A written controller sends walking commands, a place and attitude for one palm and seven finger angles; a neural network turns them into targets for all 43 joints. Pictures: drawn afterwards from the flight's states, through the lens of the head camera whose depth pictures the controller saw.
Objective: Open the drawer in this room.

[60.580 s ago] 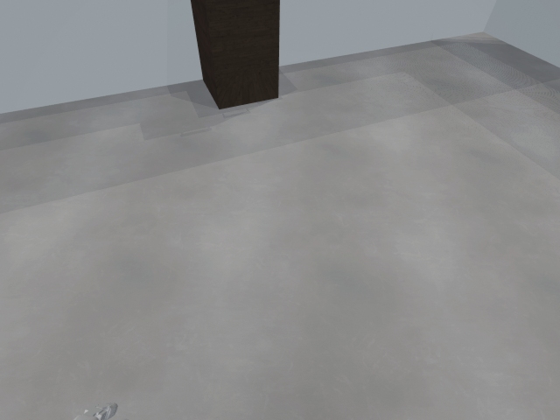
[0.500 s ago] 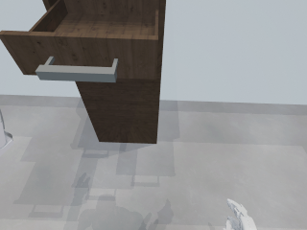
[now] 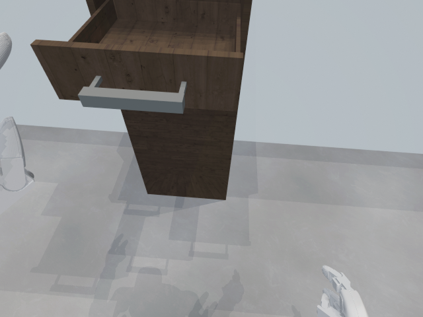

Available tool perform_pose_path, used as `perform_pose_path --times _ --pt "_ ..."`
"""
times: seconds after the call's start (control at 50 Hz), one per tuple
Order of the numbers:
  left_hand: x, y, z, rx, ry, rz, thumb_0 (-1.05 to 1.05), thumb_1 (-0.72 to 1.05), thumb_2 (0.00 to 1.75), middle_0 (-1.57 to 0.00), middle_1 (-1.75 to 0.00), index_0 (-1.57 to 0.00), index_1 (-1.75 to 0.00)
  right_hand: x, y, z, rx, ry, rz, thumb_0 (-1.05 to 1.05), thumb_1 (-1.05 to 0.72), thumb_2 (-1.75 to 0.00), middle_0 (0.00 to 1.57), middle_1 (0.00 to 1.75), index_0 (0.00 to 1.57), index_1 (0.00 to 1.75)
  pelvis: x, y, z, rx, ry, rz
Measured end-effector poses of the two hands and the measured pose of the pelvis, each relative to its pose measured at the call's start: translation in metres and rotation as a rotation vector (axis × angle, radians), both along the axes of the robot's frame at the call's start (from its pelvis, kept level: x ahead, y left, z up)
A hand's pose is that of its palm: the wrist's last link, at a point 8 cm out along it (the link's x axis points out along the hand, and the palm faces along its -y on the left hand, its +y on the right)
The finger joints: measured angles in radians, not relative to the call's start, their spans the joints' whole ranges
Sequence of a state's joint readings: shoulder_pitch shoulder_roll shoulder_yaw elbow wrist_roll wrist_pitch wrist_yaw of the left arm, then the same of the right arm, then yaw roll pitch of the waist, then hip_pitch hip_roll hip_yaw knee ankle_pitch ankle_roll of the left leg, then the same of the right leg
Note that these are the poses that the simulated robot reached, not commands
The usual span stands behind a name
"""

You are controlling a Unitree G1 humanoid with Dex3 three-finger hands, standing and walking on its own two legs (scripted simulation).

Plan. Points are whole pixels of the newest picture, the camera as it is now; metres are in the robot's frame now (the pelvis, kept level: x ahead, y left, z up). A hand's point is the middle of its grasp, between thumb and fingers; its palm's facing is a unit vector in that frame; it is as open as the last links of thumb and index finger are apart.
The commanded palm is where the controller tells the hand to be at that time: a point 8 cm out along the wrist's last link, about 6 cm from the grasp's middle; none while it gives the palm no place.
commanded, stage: let the arm hang, fingers relaxed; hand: left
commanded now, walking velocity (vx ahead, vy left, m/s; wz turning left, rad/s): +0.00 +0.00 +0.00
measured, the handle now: (136, 91) +0.47 +0.18 +0.18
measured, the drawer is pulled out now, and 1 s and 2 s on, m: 0.30 0.30 0.30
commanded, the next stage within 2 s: look to check the result in 1.06 s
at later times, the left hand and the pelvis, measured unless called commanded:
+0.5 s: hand out of the picture -0.15 +0.17 -0.16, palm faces +0.11 -0.98 -0.19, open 7.2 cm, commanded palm none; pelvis -0.05 +0.00 +0.01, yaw +4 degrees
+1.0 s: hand out of the picture -0.03 +0.16 -0.16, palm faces +0.05 -0.98 -0.22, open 7.3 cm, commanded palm none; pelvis -0.05 -0.02 +0.01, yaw +2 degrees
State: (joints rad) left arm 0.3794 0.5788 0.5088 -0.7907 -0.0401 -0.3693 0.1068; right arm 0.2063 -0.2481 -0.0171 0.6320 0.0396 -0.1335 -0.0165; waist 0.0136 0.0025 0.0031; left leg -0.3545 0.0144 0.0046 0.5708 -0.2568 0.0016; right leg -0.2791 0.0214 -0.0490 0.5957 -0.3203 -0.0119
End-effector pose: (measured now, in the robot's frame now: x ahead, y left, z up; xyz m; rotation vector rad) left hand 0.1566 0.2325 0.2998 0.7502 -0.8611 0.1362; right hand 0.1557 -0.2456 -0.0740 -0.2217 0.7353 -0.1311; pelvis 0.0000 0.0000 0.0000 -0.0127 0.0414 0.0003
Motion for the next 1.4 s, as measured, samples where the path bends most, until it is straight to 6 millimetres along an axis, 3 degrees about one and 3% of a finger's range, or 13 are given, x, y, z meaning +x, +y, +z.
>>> perform_pose_path --times 0.06,0.12,0.18,0.22,0.26,0.3,0.42,0.54,0.62,0.74,0.94,1.16,1.4 --pt "0.046 0.042 -0.088 -0.220 0.440 0.203 0.00 0.89 0.90 -0.21 -0.30 -0.21 -0.30 -0.003 -0.001 -0.025 0.039 0.024 0.024 0.01 -0.91 -0.90 0.20 0.30 0.20 0.30 -0.011 0.007 -0.004 0.016 -0.002 0.015" --pt "0.043 0.060 -0.219 -0.383 0.978 0.432 0.00 0.91 0.90 -0.20 -0.30 -0.20 -0.30 -0.019 -0.004 -0.047 0.084 0.047 -0.007 0.01 -0.91 -0.90 0.20 0.30 0.20 0.30 -0.020 0.004 -0.011 0.054 -0.020 0.011" --pt "-0.016 0.038 -0.333 -0.480 1.437 0.529 0.01 0.92 0.90 -0.19 -0.29 -0.19 -0.30 -0.052 -0.007 -0.062 0.103 0.137 -0.042 0.01 -0.91 -0.90 0.20 0.30 0.20 0.30 -0.027 -0.003 -0.013 0.056 -0.053 0.014" --pt "-0.070 0.012 -0.388 -0.559 1.691 0.547 0.01 0.92 0.90 -0.19 -0.29 -0.19 -0.30 -0.083 -0.008 -0.068 0.088 0.254 -0.052 0.00 -0.91 -0.90 0.20 0.30 0.20 0.30 -0.029 -0.007 -0.012 0.043 -0.061 0.023" --pt "-0.127 -0.017 -0.426 -0.649 1.903 0.553 0.02 0.92 0.90 -0.19 -0.29 -0.19 -0.30 -0.118 -0.010 -0.069 0.058 0.393 -0.061 0.00 -0.91 -0.90 0.20 0.30 0.20 0.30 -0.033 -0.008 -0.010 0.025 -0.063 0.031" --pt "-0.175 -0.020 -0.444 -0.738 2.008 0.644 0.01 0.99 0.90 -0.20 -0.30 -0.20 -0.30 -0.154 -0.011 -0.067 0.025 0.527 -0.071 0.00 -0.91 -0.90 0.20 0.30 0.20 0.30 -0.037 -0.010 -0.008 0.000 -0.057 0.047" --pt "-0.281 -0.019 -0.447 -0.840 2.258 0.798 0.01 0.99 0.90 -0.21 -0.30 -0.21 -0.30 -0.234 -0.002 -0.049 -0.030 0.805 -0.092 0.01 -0.91 -0.90 0.20 0.30 0.20 0.30 -0.044 -0.007 0.001 -0.007 -0.043 0.066" --pt "-0.319 -0.013 -0.426 -0.817 2.323 0.897 0.01 0.94 0.90 -0.20 -0.30 -0.20 -0.30 -0.248 0.013 -0.055 0.025 0.821 -0.107 0.01 -0.91 -0.90 0.20 0.30 0.20 0.30 -0.046 -0.002 0.009 0.006 -0.050 0.062" --pt "-0.309 -0.009 -0.422 -0.781 2.283 0.902 0.01 0.93 0.90 -0.20 -0.30 -0.20 -0.30 -0.233 0.026 -0.067 0.082 0.754 -0.096 0.00 -0.91 -0.90 0.20 0.30 0.20 0.30 -0.049 -0.002 0.010 0.013 -0.060 0.054" --pt "-0.265 -0.010 -0.424 -0.749 2.165 0.835 0.01 0.92 0.90 -0.20 -0.30 -0.20 -0.30 -0.209 0.036 -0.076 0.137 0.663 -0.078 0.01 -0.92 -0.90 0.20 0.30 0.20 0.30 -0.052 -0.006 0.009 0.018 -0.064 0.043" --pt "-0.201 -0.026 -0.431 -0.734 2.056 0.707 0.01 0.94 0.90 -0.20 -0.30 -0.20 -0.30 -0.221 0.021 -0.072 0.125 0.675 -0.124 0.01 -0.92 -0.90 0.20 0.30 0.20 0.30 -0.047 -0.015 0.009 0.023 -0.064 0.036" --pt "-0.200 -0.031 -0.432 -0.751 2.091 0.719 0.01 0.92 0.90 -0.20 -0.30 -0.20 -0.30 -0.239 0.015 -0.067 0.111 0.768 -0.141 0.00 -0.91 -0.90 0.20 0.30 0.20 0.30 -0.040 -0.020 0.011 0.019 -0.062 0.043" --pt "-0.210 -0.041 -0.433 -0.770 2.142 0.743 0.01 0.91 0.90 -0.20 -0.30 -0.20 -0.30 -0.210 0.017 -0.068 0.116 0.732 -0.118 0.00 -0.91 -0.90 0.20 0.30 0.20 0.30 -0.031 -0.022 0.011 0.018 -0.058 0.044"
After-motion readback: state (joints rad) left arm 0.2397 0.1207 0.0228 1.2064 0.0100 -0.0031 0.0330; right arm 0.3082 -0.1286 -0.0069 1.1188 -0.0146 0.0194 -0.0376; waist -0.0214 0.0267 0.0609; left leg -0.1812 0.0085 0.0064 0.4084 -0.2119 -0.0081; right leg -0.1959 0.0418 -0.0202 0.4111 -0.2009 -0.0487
